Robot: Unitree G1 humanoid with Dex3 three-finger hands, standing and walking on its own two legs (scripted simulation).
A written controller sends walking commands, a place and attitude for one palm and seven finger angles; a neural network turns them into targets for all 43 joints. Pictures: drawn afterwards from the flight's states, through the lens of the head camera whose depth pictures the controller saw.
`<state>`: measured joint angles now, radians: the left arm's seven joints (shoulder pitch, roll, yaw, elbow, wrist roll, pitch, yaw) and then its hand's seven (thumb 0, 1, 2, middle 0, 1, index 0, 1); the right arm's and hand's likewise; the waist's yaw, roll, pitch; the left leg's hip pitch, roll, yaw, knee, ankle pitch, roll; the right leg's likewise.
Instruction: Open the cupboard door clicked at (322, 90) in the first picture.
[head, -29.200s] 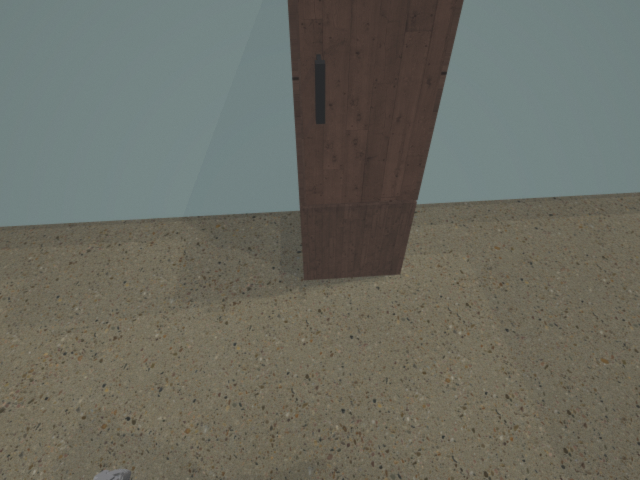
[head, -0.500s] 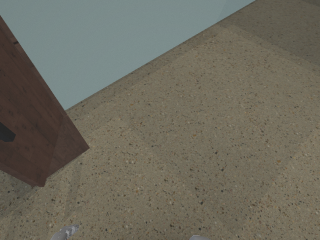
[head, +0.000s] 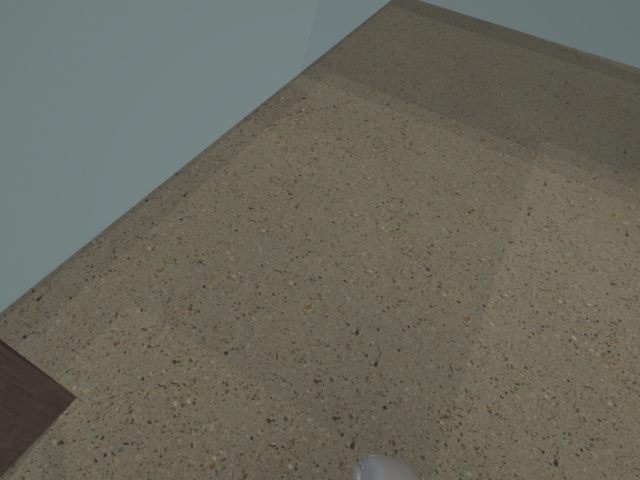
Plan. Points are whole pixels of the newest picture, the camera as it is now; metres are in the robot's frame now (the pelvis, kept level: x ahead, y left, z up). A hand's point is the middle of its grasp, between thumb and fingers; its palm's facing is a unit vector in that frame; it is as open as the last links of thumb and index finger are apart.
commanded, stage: walk to a spot facing it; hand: left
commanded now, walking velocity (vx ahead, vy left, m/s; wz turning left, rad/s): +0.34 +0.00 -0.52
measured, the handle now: out of the picture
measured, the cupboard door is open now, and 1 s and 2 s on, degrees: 51 51 51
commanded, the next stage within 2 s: turn to face it in 1.14 s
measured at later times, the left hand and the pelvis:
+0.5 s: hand (276, 351) +0.33 +0.08 -0.16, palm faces -0.17 -0.96 -0.23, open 7.1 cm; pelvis +0.21 -0.09 +0.00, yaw -12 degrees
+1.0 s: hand (302, 275) +0.49 +0.05 -0.18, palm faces -0.22 -0.96 -0.14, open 7.4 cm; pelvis +0.47 -0.11 -0.01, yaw -19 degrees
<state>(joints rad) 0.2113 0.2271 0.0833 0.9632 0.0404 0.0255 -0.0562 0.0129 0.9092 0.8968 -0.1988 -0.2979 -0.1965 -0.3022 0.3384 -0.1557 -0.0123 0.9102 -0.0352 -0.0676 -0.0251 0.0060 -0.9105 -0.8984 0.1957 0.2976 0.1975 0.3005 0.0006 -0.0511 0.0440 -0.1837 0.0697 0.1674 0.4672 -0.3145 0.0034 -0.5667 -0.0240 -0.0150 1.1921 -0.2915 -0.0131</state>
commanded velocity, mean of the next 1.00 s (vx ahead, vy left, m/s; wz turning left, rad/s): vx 0.37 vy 0.00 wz -0.24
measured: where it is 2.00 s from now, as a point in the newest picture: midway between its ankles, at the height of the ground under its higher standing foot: (403, 310)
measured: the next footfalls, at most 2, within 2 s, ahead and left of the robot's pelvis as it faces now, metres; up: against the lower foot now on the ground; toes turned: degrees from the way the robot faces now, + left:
right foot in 0.30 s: +0.23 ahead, -0.14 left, +0.00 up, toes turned -16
left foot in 0.82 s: +0.55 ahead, -0.03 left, +0.00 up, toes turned -8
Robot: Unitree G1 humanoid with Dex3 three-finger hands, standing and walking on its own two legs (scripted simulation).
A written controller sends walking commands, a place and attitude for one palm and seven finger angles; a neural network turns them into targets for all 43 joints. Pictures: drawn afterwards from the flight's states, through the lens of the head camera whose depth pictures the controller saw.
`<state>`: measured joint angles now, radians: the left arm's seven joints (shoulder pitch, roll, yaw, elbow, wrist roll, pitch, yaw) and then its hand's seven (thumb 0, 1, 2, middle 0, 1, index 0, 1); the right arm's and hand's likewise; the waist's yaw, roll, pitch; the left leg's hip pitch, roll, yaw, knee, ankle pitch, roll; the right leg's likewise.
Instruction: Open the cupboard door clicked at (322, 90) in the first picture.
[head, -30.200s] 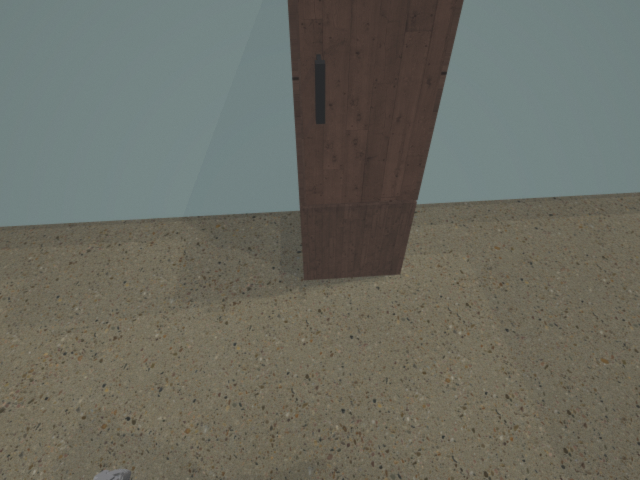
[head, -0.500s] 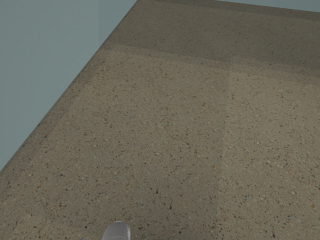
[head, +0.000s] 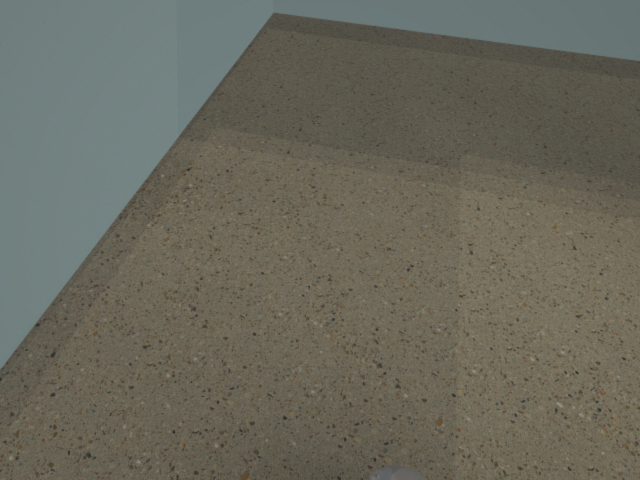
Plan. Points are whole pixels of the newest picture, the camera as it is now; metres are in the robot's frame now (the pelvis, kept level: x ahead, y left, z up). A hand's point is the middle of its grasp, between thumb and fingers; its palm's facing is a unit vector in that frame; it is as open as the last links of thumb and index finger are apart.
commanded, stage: walk to a spot facing it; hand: left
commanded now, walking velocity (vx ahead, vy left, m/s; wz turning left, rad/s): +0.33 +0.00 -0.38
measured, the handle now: out of the picture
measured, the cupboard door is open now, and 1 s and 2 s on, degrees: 51 51 51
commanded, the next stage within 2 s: turn to face it in 0.14 s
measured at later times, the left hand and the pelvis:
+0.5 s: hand (286, 347) +0.33 +0.09 -0.16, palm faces +0.00 -0.98 -0.21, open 7.0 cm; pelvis +0.22 -0.08 +0.01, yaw +0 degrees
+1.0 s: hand (269, 330) +0.36 +0.13 -0.16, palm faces +0.26 -0.92 -0.28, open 7.4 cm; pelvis +0.31 -0.10 -0.01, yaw +16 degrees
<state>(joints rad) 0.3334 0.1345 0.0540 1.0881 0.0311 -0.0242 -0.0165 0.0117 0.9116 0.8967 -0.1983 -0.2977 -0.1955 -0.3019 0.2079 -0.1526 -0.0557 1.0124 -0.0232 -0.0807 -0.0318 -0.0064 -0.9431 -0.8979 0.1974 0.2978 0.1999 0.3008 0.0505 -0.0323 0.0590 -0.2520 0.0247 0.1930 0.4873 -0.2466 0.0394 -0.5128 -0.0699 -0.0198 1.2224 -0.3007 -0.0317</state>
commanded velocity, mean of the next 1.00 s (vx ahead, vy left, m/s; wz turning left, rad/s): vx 0.05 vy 0.00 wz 0.39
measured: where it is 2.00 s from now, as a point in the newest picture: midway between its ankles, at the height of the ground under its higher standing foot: (383, 426)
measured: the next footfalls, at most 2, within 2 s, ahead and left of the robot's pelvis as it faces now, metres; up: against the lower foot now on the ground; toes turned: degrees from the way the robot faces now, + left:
right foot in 0.26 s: +0.24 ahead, -0.16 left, +0.00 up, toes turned -13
left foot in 0.66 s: +0.38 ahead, +0.04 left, +0.00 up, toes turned +13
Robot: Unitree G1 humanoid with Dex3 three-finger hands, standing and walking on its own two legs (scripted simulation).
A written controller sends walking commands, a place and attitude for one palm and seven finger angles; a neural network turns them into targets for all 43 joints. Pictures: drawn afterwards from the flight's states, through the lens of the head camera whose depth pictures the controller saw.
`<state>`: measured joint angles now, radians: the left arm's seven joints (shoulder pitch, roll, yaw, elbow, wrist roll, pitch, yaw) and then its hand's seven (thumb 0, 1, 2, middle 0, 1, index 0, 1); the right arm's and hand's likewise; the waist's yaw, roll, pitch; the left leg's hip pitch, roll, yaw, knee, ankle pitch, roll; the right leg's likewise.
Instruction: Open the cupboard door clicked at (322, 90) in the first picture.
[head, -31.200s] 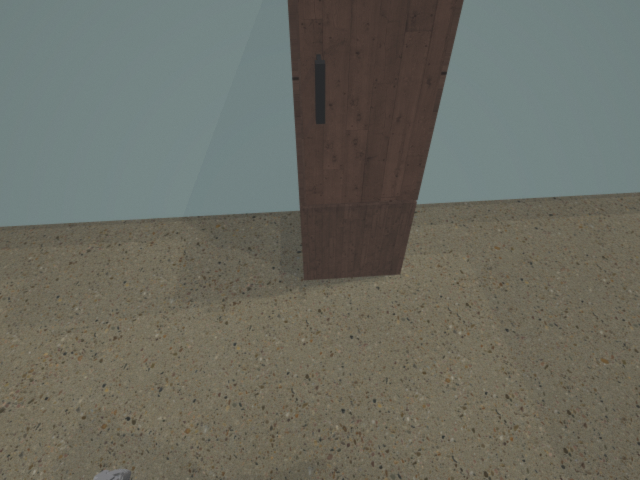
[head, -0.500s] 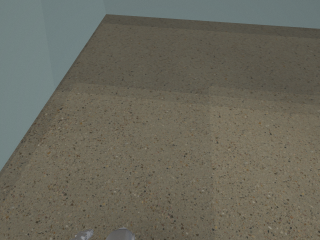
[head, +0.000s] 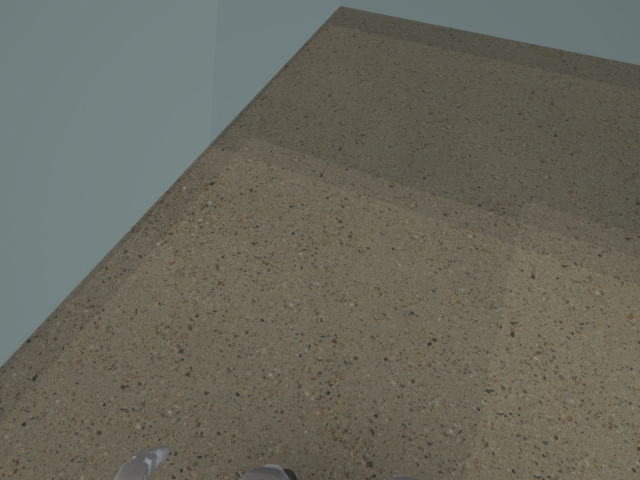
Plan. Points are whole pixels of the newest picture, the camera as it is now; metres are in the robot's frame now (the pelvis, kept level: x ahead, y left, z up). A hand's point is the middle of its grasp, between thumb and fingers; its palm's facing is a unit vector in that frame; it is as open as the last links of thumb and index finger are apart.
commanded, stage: turn to face it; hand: left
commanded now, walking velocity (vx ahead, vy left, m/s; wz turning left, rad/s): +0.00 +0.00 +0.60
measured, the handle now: out of the picture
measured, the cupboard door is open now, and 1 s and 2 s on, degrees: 51 51 51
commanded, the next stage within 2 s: none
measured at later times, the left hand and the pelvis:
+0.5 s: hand out of the picture -0.02 +0.18 -0.18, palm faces +0.39 -0.89 -0.25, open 7.4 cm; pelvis +0.03 -0.03 -0.01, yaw +21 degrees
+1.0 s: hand out of the picture +0.02 +0.11 -0.14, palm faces +0.62 -0.75 -0.25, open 7.4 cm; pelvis +0.08 -0.08 +0.01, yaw +40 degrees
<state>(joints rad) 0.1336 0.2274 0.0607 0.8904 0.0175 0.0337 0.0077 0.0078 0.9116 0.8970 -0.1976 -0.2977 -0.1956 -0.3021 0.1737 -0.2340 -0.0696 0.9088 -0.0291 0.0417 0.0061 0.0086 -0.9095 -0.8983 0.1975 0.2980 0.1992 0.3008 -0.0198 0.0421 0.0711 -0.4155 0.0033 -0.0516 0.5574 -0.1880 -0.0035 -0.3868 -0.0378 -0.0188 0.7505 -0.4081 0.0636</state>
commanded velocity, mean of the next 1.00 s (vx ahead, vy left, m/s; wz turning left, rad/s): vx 0.00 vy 0.00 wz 0.60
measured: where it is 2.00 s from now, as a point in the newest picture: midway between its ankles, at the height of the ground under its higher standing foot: outside the picture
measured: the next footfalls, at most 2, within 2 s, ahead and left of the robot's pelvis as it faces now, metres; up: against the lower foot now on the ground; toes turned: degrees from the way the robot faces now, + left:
right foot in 0.04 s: +0.04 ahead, -0.15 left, +0.00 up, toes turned +0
left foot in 0.40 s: +0.03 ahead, +0.09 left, +0.00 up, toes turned +25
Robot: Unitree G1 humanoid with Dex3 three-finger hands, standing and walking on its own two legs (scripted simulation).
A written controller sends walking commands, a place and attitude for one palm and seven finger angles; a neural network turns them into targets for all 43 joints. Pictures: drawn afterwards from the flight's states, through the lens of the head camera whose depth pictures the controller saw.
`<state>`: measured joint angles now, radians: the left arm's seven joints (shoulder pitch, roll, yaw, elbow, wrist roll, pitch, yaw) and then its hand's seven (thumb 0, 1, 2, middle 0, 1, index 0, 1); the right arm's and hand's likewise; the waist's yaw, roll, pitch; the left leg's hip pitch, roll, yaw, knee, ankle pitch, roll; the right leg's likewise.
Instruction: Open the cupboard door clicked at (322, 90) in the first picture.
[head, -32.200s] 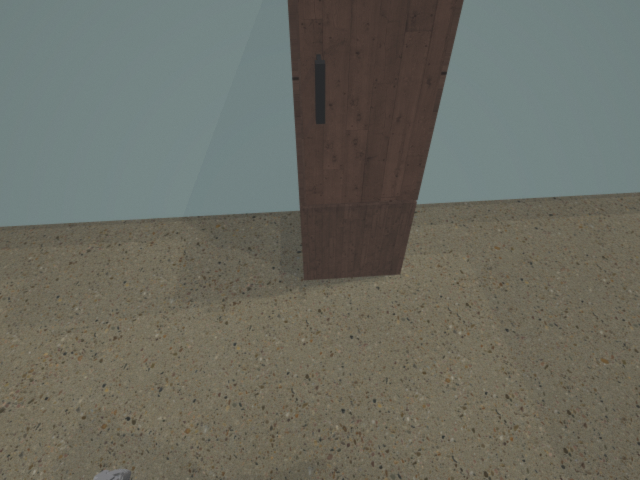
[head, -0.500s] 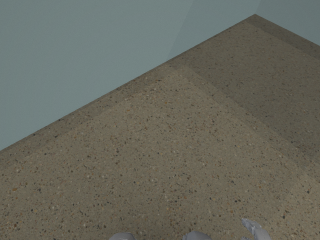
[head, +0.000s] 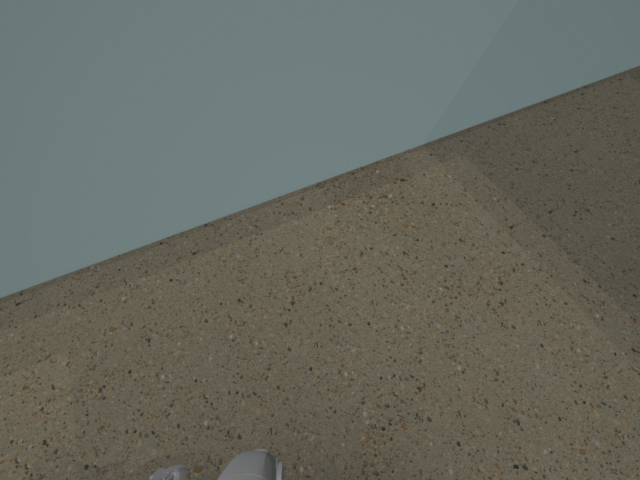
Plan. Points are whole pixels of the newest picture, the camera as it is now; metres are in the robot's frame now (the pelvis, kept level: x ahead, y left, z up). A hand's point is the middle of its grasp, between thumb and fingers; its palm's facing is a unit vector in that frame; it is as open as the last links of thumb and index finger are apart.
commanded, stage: turn to face it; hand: left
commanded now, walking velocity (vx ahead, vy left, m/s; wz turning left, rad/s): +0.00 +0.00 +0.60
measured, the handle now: out of the picture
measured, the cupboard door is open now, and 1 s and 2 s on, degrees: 51 51 51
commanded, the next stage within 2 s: none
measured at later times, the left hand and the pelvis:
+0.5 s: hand out of the picture +0.06 +0.23 -0.16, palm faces +0.29 -0.92 -0.27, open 7.4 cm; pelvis +0.01 -0.01 -0.01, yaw +17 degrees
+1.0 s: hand out of the picture -0.07 +0.19 -0.19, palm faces +0.60 -0.76 -0.25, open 7.4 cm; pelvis +0.02 -0.01 -0.02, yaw +37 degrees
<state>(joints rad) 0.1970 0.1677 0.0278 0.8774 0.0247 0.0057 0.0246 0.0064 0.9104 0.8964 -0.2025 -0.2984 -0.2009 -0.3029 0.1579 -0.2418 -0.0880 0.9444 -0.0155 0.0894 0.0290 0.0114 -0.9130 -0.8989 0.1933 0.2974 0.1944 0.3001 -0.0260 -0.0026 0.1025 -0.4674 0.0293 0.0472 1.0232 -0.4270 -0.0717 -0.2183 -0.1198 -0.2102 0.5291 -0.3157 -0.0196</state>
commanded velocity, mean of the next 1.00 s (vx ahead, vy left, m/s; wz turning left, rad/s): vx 0.00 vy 0.00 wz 0.60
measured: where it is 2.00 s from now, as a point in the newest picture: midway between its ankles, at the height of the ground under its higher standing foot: outside the picture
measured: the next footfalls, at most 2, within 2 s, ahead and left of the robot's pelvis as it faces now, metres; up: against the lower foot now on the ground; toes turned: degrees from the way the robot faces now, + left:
left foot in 0.16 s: +0.03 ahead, +0.13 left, +0.00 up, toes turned +13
right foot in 0.54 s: +0.09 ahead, -0.12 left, +0.00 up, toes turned +15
